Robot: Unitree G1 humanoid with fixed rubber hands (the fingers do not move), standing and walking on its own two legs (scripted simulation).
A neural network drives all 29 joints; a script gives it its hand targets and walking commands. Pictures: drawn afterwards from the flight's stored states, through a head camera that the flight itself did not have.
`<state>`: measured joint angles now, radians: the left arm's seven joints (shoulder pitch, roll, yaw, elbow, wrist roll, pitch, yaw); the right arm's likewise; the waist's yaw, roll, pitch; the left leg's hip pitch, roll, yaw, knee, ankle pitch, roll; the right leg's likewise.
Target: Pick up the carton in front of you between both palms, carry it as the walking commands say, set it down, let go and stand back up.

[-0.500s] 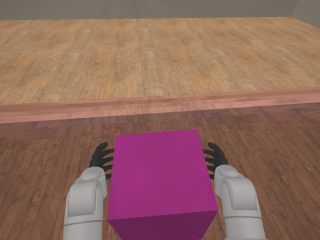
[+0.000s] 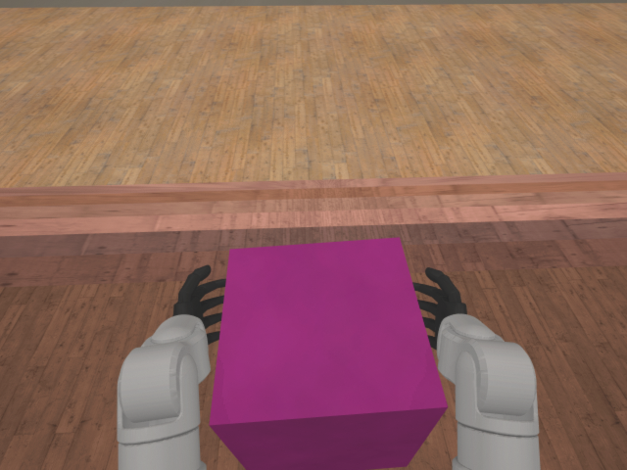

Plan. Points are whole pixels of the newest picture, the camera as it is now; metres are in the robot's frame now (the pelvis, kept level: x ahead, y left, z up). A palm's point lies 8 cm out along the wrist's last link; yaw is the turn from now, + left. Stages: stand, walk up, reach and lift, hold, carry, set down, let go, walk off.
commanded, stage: carry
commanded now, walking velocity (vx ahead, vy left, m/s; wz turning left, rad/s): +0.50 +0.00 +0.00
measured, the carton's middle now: (323, 363) +0.27 +0.00 +0.01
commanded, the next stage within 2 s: none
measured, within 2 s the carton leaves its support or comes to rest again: neither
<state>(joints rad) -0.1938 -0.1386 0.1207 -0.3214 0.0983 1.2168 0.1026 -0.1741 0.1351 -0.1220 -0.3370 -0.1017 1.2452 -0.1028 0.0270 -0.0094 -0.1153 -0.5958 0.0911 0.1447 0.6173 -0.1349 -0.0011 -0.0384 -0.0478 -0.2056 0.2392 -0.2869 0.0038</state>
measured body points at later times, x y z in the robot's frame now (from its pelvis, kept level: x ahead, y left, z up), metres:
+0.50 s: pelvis +0.33 +0.03 +0.00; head +0.34 +0.04 +0.45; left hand +0.62 +0.18 +0.07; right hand +0.60 -0.13 +0.07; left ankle +0.21 +0.11 -0.74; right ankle +0.47 -0.10 -0.71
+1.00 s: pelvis +0.61 +0.02 -0.03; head +0.64 +0.03 +0.42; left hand +0.98 +0.16 +0.09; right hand +0.96 -0.14 +0.09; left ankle +0.71 +0.10 -0.75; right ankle +0.53 -0.07 -0.74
